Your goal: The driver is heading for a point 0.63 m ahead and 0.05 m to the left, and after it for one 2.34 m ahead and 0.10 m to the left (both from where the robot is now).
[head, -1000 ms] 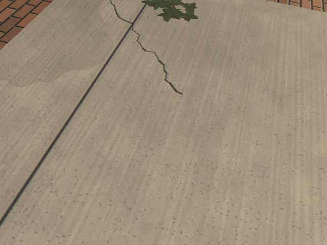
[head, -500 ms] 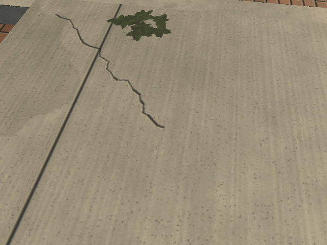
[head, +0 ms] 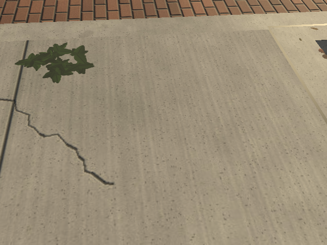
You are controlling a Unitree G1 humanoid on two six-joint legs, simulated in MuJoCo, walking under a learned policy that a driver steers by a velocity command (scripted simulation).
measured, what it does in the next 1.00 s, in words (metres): walks ahead, turning left: right foot, then left foot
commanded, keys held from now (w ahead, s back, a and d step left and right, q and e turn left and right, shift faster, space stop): w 0.20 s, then w+q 0.72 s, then w+e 0.08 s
